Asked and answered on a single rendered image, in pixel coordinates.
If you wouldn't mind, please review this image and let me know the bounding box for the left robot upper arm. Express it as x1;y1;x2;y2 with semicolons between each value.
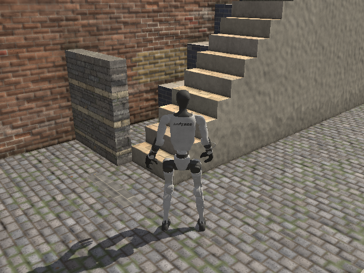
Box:
155;114;171;146

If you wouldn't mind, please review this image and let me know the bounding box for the left robot forearm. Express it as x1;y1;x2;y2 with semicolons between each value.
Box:
148;138;160;159

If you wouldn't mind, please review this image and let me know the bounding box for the right robot forearm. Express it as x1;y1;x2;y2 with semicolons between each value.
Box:
204;137;213;155

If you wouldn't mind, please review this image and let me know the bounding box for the right robot hand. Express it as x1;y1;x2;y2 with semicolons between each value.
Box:
200;152;213;163

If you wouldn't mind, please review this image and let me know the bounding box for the right robot foot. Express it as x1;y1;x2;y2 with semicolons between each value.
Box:
198;217;206;231

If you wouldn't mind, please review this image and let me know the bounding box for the right robot upper arm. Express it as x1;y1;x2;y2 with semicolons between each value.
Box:
195;115;210;146

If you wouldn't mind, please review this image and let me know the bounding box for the right robot thigh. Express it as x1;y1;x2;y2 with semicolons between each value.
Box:
189;159;202;197

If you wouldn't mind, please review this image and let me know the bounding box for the left robot hand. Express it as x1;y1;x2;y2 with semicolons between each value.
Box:
145;156;158;169

